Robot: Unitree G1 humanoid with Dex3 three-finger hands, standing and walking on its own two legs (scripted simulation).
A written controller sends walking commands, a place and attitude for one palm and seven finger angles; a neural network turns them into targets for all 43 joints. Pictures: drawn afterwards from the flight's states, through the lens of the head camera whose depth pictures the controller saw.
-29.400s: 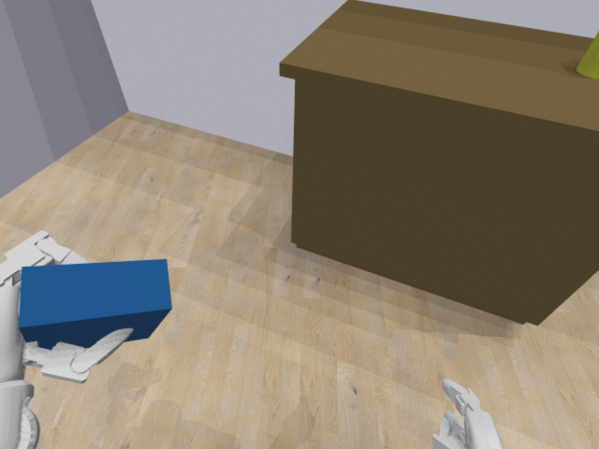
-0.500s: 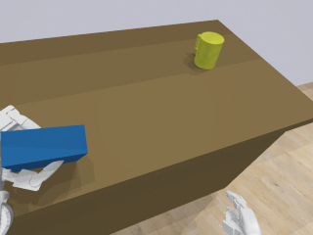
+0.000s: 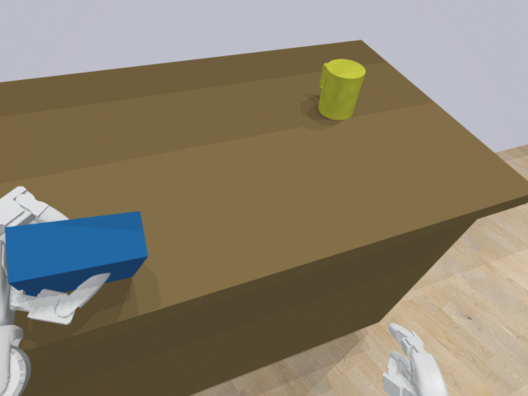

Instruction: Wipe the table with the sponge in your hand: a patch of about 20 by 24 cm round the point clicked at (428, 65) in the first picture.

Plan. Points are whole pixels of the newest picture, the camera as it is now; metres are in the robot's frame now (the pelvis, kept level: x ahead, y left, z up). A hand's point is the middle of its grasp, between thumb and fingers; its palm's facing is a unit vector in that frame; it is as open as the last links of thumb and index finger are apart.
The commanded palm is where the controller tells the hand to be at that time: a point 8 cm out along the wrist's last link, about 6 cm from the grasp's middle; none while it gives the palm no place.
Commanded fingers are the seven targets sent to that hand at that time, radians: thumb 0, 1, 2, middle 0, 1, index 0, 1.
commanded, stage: come to a stop and stand still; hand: left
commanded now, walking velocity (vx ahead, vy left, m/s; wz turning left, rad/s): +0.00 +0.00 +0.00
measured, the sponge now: (100, 254) +0.23 +0.22 +0.15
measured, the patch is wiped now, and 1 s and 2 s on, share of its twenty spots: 0.00 0.00 0.00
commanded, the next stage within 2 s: look again from close up in 0.88 s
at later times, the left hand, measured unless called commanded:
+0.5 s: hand (58, 249) +0.22 +0.25 +0.17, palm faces +0.37 -0.87 -0.33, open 9.1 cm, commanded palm +0.17 +0.29 +0.17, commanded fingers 0.00 0.10 1.30 -1.20 -1.60 -1.20 -1.60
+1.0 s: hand (39, 242) +0.23 +0.28 +0.17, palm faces +0.38 -0.87 -0.31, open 9.1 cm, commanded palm +0.17 +0.31 +0.17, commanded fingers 0.00 0.10 1.30 -1.20 -1.60 -1.20 -1.60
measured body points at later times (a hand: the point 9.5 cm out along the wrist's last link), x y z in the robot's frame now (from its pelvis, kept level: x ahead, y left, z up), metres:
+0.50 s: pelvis +0.00 +0.02 +0.00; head +0.02 +0.02 +0.45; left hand +0.20 +0.30 +0.18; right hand +0.16 -0.21 -0.08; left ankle -0.01 +0.09 -0.74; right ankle +0.04 -0.10 -0.74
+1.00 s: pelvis +0.01 +0.03 +0.00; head +0.03 +0.06 +0.45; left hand +0.21 +0.32 +0.18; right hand +0.19 -0.19 -0.06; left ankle -0.01 +0.09 -0.74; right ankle +0.04 -0.10 -0.74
